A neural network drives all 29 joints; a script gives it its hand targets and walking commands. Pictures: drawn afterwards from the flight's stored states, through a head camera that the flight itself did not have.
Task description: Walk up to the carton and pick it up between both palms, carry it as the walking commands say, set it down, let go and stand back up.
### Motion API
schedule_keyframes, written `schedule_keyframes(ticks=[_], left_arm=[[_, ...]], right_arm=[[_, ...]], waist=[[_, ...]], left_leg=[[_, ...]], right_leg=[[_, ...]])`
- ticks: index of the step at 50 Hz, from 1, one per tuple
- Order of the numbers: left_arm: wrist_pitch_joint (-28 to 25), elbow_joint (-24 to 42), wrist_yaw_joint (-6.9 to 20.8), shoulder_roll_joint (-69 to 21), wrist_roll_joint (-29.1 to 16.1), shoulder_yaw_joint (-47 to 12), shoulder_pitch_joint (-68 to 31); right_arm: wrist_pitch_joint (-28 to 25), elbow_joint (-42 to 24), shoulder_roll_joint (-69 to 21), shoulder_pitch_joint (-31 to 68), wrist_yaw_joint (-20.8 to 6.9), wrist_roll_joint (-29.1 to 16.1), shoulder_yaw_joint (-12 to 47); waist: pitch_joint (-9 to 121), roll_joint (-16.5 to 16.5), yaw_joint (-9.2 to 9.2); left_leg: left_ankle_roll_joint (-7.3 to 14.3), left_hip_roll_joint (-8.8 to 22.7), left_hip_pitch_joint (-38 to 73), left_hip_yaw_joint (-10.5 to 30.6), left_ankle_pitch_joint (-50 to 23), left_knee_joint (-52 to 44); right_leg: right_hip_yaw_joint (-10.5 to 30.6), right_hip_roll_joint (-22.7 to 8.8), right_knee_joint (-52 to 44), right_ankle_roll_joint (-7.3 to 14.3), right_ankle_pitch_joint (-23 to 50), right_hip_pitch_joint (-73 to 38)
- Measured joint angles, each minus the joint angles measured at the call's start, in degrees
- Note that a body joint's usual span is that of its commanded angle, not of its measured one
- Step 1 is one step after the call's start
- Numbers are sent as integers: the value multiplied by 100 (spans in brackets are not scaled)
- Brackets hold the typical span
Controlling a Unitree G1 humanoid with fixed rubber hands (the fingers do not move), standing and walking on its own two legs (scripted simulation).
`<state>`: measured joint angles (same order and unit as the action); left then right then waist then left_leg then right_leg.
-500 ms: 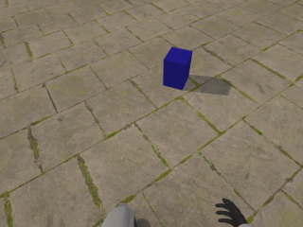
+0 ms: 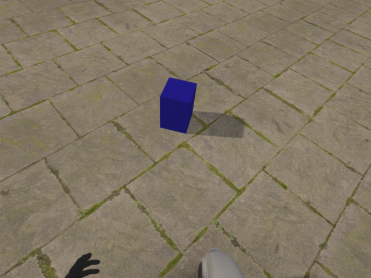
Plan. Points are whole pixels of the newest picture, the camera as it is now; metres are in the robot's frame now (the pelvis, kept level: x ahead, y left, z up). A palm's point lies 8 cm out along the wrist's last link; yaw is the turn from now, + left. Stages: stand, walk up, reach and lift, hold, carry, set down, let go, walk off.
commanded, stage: walk up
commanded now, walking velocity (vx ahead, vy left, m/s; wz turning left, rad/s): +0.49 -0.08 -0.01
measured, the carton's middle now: (177, 106) +1.24 -0.14 -0.63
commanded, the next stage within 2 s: none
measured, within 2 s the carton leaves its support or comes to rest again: neither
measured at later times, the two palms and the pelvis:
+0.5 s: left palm out of the picture +0.15 +0.18 -0.12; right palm (257, 176) +0.39 -0.28 -0.13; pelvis +0.25 -0.05 +0.00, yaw -1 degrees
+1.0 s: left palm (102, 134) +0.59 +0.21 -0.14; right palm (251, 171) +0.40 -0.26 -0.11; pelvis +0.49 -0.02 +0.00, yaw -1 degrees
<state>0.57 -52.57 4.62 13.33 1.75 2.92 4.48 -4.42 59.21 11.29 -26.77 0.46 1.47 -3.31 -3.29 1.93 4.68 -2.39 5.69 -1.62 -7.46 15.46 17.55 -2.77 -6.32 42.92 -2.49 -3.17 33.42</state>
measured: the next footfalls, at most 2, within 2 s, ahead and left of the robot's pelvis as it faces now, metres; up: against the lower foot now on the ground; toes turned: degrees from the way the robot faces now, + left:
right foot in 0.12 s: +0.21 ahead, -0.17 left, +0.00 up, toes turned -9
left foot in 0.64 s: +0.48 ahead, +0.10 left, +0.00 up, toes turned +8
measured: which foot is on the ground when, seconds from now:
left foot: down 0.00-0.12, up 0.14-0.62, down 0.64-1.00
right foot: up 0.00-0.10, down 0.12-0.64, up 0.66-1.00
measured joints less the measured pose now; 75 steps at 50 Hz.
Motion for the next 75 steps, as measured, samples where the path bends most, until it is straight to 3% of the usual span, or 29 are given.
schedule_keyframes(ticks=[5, 7, 10, 13, 18, 23, 26, 30, 32, 34, 36, 39, 47, 52, 55, 57, 60, 62, 64, 69, 75], left_arm=[[-196, 116, -83, -106, 25, -30, -227], [-365, 104, -189, -89, 81, 42, -227], [-469, -61, -295, -104, 34, 42, 164], [-517, -326, -349, -140, -21, 53, 728], [-611, -626, -406, -196, -53, -8, 1618], [-608, -848, -463, -342, -56, -59, 2272], [-586, -966, -478, -409, -59, -82, 2470], [-519, -1104, -491, -367, -95, -88, 2575], [-480, -1152, -505, -345, -124, -88, 2586], [-417, -1119, -498, -281, -114, -28, 2314], [-388, -1012, -477, -168, -91, 54, 1985], [-324, -790, -412, -18, -47, 124, 1482], [-34, -447, -240, 58, 33, 121, 499], [20, -296, -150, -81, -17, 64, 109], [-52, -230, -173, -184, -40, 19, -17], [-212, -226, -238, -209, -9, 11, -19], [-379, -322, -364, -298, -19, 54, 79], [-402, -424, -406, -320, -43, 32, 296], [-414, -526, -450, -343, -51, 36, 553], [-444, -724, -499, -338, -29, 37, 1237], [-390, -984, -545, -381, 14, 7, 1798]], right_arm=[[24, 96, 8, -95, -27, 28, 5], [67, 119, 6, -28, -32, 56, 47], [104, 11, 74, 412, -22, 10, 35], [154, -125, 173, 838, -83, 44, -40], [369, -393, 240, 1402, -240, 96, -75], [453, -587, 216, 1927, -358, 57, -52], [436, -696, 138, 2256, -397, 4, -4], [305, -818, -6, 2568, -357, -8, 78], [157, -821, -5, 2604, -283, 60, 86], [75, -765, -15, 2501, -187, 95, 93], [49, -595, 4, 2186, -119, 62, 105], [41, -288, 30, 1563, -69, 0, 56], [-29, 173, -110, 294, 9, -33, 69], [15, 241, -233, 75, 44, 13, 45], [54, 256, -205, 67, 58, 15, 2], [95, 277, -171, 21, 64, 7, 14], [194, 226, -60, 347, 69, -12, 40], [250, 174, 0, 585, 72, -16, 11], [332, 126, 75, 781, 55, -8, -33], [541, 10, 170, 1137, -38, 19, -71], [594, -103, 93, 1488, -134, -12, -35]], waist=[[67, -212, 54], [80, -280, -19], [64, -393, -149], [75, -495, -339], [82, -461, -681], [65, -393, -929], [40, -355, -995], [72, -217, -1006], [85, -177, -967], [0, -70, -882], [-42, 5, -788], [-50, 70, -587], [-36, 22, -211], [-80, 16, -61], [-52, -65, -22], [17, -86, -42], [-97, -338, -135], [-113, -410, -209], [-89, -465, -338], [30, -454, -636], [151, -380, -783]], left_leg=[[-248, 203, 302, -72, 628, 294], [-94, 334, -196, 121, 1109, 1631], [153, 89, -1423, 691, 1002, 4254], [188, 83, -2240, 590, 302, 4988], [138, 106, -3075, 413, -488, 4585], [1, 101, -3348, 352, -1078, 3446], [-15, 74, -3204, 260, -1211, 2504], [62, -16, -2676, -2, -833, 1585], [254, -92, -2331, -95, -781, 1359], [454, -113, -2388, -118, -505, 1808], [473, -95, -2135, -124, -296, 1733], [401, -129, -1603, -80, -329, 1215], [247, -19, -617, 20, -204, 423], [36, 44, -162, -54, -43, 149], [-140, 113, -6, -97, 173, 197], [-189, 132, -119, -101, 559, 711], [67, 150, -1022, 360, 1411, 2907], [117, 39, -1571, 485, 1310, 3975], [82, -5, -1980, 439, 931, 4425], [39, -28, -2548, 325, 135, 4376], [-65, 11, -2401, 278, -138, 2993]], right_leg=[[-454, 121, -1151, 130, -520, -705], [-548, 208, -1088, 353, -379, -803], [-558, 267, -791, 451, -914, -934], [-565, 305, -1317, 390, -951, -1517], [-515, 280, -2015, 360, -1007, -2341], [-459, 233, -2556, 221, -1132, -3053], [-482, 212, -2823, 107, -1256, -3460], [-546, 166, -2697, -89, -1724, -3796], [-505, 73, -1777, -67, -2253, -3573], [-73, 128, 246, 75, -2500, -2730], [161, 259, 1734, 168, -2224, -1929], [169, 199, 2307, 164, -1539, -1104], [33, 68, 1256, -43, -517, -89], [-149, 108, -148, -104, -383, -291], [-291, 177, -857, -29, -488, -659], [-435, 143, -1459, 73, -388, -1102], [-530, 256, -1062, 395, -649, -1043], [-564, 254, -1203, 415, -731, -1257], [-570, 228, -1459, 380, -684, -1493], [-515, 142, -1884, 355, -653, -1904], [-517, 115, -2235, 226, -672, -2302]])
